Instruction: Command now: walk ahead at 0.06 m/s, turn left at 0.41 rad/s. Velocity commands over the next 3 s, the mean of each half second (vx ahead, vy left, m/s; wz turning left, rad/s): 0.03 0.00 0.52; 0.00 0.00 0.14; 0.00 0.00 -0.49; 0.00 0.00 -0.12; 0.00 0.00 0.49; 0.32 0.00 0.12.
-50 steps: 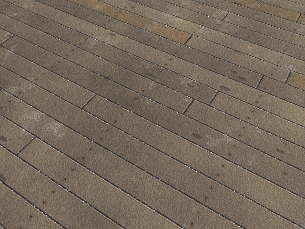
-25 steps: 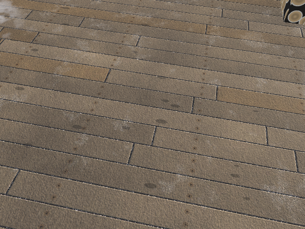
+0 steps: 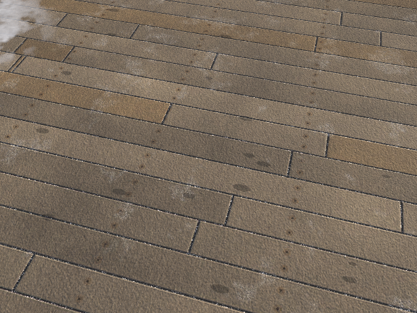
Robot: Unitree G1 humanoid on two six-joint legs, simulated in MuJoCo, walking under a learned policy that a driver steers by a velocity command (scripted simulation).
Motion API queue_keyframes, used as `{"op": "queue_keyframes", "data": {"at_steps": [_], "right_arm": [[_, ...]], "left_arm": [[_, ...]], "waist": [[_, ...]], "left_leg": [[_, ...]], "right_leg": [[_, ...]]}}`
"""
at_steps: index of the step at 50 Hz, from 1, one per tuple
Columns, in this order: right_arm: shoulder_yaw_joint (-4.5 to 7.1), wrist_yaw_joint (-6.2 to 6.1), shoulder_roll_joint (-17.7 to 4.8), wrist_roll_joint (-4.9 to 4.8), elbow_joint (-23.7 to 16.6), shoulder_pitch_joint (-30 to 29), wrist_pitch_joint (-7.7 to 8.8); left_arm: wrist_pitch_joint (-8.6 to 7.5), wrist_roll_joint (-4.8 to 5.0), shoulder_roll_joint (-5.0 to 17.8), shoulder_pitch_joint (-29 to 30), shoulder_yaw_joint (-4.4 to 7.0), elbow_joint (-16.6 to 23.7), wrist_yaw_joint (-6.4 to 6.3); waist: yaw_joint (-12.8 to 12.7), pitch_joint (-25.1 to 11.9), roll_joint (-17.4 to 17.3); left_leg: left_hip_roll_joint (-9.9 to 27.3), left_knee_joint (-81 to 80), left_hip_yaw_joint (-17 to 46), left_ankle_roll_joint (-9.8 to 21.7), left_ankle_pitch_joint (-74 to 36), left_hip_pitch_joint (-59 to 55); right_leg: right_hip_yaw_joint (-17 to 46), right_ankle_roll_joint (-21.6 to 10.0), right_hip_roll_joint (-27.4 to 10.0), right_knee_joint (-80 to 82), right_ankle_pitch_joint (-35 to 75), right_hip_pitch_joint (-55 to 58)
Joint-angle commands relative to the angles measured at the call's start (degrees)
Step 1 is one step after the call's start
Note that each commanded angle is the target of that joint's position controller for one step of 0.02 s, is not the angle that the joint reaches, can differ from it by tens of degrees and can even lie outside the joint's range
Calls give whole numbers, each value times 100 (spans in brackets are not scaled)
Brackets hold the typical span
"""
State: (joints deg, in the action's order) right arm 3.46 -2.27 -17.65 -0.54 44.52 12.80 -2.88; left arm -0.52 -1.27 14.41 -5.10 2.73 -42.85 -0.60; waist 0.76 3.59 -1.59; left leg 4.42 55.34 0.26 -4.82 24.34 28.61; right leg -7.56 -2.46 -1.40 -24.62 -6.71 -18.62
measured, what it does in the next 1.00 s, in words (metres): steps on the spot, turning left: left foot, then right foot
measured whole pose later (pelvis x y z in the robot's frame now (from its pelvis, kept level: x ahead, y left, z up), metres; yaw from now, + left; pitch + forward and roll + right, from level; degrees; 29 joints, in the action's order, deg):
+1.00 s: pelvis +0.03 +0.02 +0.00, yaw +19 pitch +1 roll +1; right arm 3.5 -2.4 -16.2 0.2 40.5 9.2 -1.3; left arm 0.8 1.7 16.7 -8.6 3.0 -48.5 -0.6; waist -1.9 3.7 1.2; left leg -1.7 25.6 3.3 -0.5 14.8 10.4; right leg 8.8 0.1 2.1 -30.4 -14.6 -15.9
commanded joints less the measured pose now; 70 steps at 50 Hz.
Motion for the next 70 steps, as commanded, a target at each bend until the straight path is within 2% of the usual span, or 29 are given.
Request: {"op": "queue_keyframes", "data": {"at_steps": [1,6,7,8,9,10,12,15,26,31,32,33,34,35,36,39,43,47,48,49,51,53,58,64,65,66,67,68,70], "right_arm": [[103,40,-384,25,-379,314,-34],[196,217,-474,45,-429,523,-44],[262,214,-611,96,-385,665,-34],[398,129,-1151,105,-485,695,-8],[463,117,-1683,195,-705,530,66],[414,165,-1455,320,-734,499,213],[346,149,-1129,148,-815,-68,362],[215,55,-808,47,-915,-207,341],[345,15,-1057,28,-1109,-165,143],[319,20,-981,-88,-1221,-561,52],[277,0,-842,-86,-1219,-468,40],[187,15,-514,11,-1176,-127,47],[230,2,-639,10,-1336,-176,105],[318,-8,-992,113,-1199,-45,155],[368,5,-1064,84,-1060,-18,155],[171,3,-408,188,-850,-5,93],[135,-9,-392,4,-925,-568,217],[233,-52,-623,-12,-694,-152,248],[277,-78,-788,50,-703,10,248],[384,-63,-1166,120,-628,7,211],[333,-26,-870,242,-739,-117,193],[236,-61,-672,204,-815,-342,272],[305,-66,-841,80,-669,-532,283],[352,8,-976,-108,-523,-520,269],[299,55,-766,-19,-382,-122,308],[130,90,-319,348,-669,-175,317],[187,21,-530,186,-832,-792,332],[251,-16,-736,30,-833,-900,303],[318,-106,-824,58,-680,-775,257]], "left_arm": [[-43,31,937,390,271,289,-125],[108,247,1066,432,328,81,-137],[145,281,885,236,300,-30,-134],[191,156,598,-70,245,-81,-110],[180,49,642,390,249,255,-153],[177,48,823,714,310,308,-182],[202,122,897,368,392,89,-225],[163,87,873,209,420,-28,-232],[-9,207,785,323,317,-28,-76],[-139,213,873,-275,348,-176,51],[-141,164,1022,-435,387,-231,54],[-105,62,1371,-393,437,-163,26],[-78,-106,1540,-288,428,-165,30],[-121,-87,1208,-73,332,-38,25],[-138,-7,959,182,252,-5,12],[-157,144,597,426,46,-134,55],[40,192,1353,-234,276,-295,8],[93,354,1320,-137,287,-213,-35],[62,314,1178,-126,246,-172,-46],[25,311,929,-140,206,-64,-42],[15,322,1036,-145,239,-107,-10],[129,327,1205,-258,386,-148,-16],[291,284,762,-63,229,86,97],[374,266,1040,-585,340,188,242],[378,260,1329,-818,448,179,166],[351,233,2148,-934,604,329,53],[195,-15,1958,-1079,512,423,141],[65,-16,1810,-826,464,438,171],[3,198,1456,-332,377,467,88]], "waist": [[63,-854,908],[278,-815,744],[282,-672,384],[97,-430,-1105],[145,-175,-1920],[308,-394,-1261],[-53,-492,-638],[-145,-817,-580],[90,-806,-770],[-229,-976,-733],[-221,-1037,-529],[26,-1137,649],[112,-745,1738],[61,-704,1265],[138,-610,959],[225,-515,923],[-255,-560,1185],[-43,-672,1129],[2,-874,812],[-188,-902,-365],[38,-730,-1112],[-52,-525,-767],[-4,-443,-757],[-239,-695,-638],[-246,-805,117],[-83,-870,2037],[-579,-1279,1363],[-449,-927,885],[-218,-547,601]], "left_leg": [[155,-385,-37,147,-433,-749],[-115,-1958,-414,590,-921,-1531],[-197,-2536,-225,798,-1243,-1778],[783,-3499,1352,1241,-2559,-2025],[1760,-3938,3063,2275,-3005,-1888],[1658,-4047,2955,2428,-2610,-1759],[1099,-3864,2142,1797,-2135,-1875],[810,-3662,1764,1632,-3015,-2023],[587,-3442,2530,1796,-2681,-2042],[284,-2967,2783,1479,-3062,-2001],[44,-2712,2569,1210,-2420,-1636],[-605,-1630,1790,872,-688,-944],[-1338,-700,1035,552,1314,41],[-1005,350,1251,336,1320,-10],[-960,678,1292,249,953,-77],[-545,-210,933,-80,204,-511],[-712,-2001,273,-151,3,-1030],[-636,-3609,338,238,-1487,-2129],[-193,-3436,551,411,-2156,-2747],[286,-3205,953,837,-2778,-2851],[1369,-3614,1858,1729,-3550,-2847],[1652,-3610,1798,1993,-4271,-2627],[1065,-3507,566,1643,-4095,-2512],[1038,-2607,49,1173,-3124,-1963],[698,-1689,-408,711,-2089,-1288],[-154,205,-747,26,1442,434],[-481,1168,264,37,1865,681],[-341,1473,423,117,1441,804],[-148,1121,499,176,489,837]], "right_leg": [[857,-1152,-1658,1113,331,202],[512,-656,-1616,427,-184,370],[267,-303,-1330,-186,-668,139],[-370,300,-629,-1750,-1673,-683],[90,622,248,-2998,-3099,-1936],[856,528,188,-3845,-3059,-2009],[1139,407,-2,-3996,-2036,-2023],[1156,541,94,-4078,-1387,-1711],[1313,728,365,-1647,-1419,-738],[1178,480,367,159,-525,333],[1353,322,-8,555,162,932],[2454,-119,-1137,738,867,1526],[3690,-1194,-1935,832,1689,1217],[3762,-1555,-2123,835,1523,928],[3219,-1344,-1736,750,1309,844],[2397,-849,-964,634,1296,857],[2557,-878,-754,309,1947,1269],[2938,-613,-648,151,1639,933],[2785,-388,-503,-82,1215,432],[1998,-63,53,-556,243,-124],[1248,332,446,-1979,-2168,-898],[1280,513,219,-3757,-2930,-1307],[794,766,-17,-2711,-1883,-936],[265,256,306,-363,-438,761],[917,-5,44,104,758,1605],[3327,-955,-1683,152,3317,2458],[4058,-1892,-2140,442,2882,1966],[3594,-1770,-1881,575,2191,1739],[3000,-1182,-1325,630,1003,1445]]}}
